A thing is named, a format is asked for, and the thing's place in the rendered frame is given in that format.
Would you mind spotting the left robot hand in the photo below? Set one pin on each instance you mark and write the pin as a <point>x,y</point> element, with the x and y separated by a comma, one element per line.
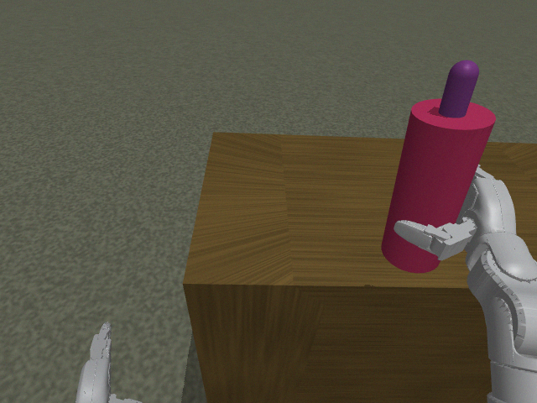
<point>95,380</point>

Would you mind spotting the right robot hand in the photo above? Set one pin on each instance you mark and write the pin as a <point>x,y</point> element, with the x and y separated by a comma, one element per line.
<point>487,208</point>

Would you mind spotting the bottle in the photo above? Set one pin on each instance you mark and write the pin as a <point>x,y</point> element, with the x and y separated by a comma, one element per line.
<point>443,145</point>

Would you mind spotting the right robot arm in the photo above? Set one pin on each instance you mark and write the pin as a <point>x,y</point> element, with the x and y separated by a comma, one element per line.
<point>503,278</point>

